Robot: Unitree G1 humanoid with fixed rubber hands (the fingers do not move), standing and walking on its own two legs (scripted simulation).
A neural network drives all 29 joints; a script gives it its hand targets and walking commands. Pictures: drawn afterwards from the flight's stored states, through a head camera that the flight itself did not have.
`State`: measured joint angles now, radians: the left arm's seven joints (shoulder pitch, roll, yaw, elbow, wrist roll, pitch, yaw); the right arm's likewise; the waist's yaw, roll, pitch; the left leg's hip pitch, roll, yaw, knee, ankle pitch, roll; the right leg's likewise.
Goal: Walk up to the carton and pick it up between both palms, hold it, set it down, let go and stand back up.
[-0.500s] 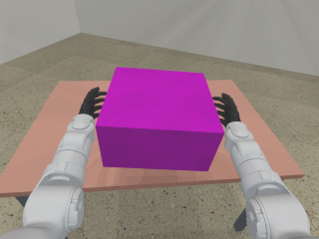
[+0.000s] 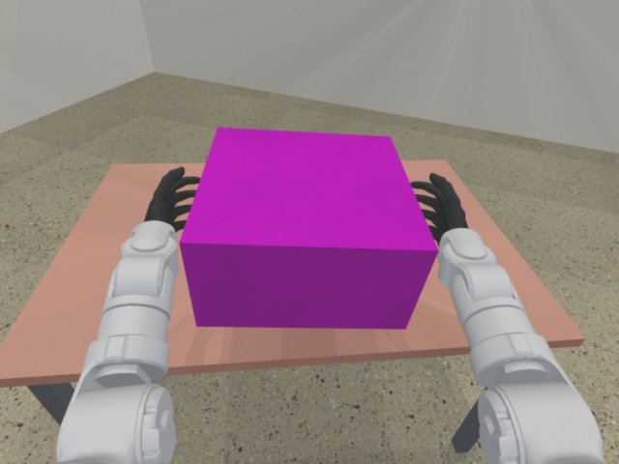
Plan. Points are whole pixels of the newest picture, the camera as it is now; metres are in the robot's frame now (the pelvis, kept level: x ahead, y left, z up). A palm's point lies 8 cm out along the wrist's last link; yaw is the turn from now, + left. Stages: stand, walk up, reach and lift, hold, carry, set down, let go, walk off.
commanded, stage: reach and lift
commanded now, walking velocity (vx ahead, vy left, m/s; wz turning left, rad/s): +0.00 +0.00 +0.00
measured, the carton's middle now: (304, 220) +0.44 +0.03 +0.13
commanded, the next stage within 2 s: hold in 0.66 s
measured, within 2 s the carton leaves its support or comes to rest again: neither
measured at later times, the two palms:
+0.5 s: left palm (160, 217) +0.36 +0.22 +0.18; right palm (454, 223) +0.38 -0.16 +0.18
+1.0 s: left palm (149, 215) +0.34 +0.22 +0.20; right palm (459, 216) +0.36 -0.16 +0.20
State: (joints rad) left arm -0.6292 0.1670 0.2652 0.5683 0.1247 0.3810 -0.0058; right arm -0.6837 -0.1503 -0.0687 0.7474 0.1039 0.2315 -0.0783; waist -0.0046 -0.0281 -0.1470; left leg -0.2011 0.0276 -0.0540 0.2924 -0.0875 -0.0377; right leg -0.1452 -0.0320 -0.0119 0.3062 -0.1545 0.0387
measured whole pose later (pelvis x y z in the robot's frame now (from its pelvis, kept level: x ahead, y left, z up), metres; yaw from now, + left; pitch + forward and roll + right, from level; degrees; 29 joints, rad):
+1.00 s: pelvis -0.01 +0.00 +0.00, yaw +0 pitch -3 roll +0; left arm -0.60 0.14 0.30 0.31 0.17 0.60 -0.04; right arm -0.68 -0.15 -0.08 0.58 0.12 0.39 -0.07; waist -0.01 -0.03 -0.14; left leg -0.16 0.03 -0.05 0.28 -0.08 -0.04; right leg -0.11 -0.03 -0.01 0.30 -0.15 0.04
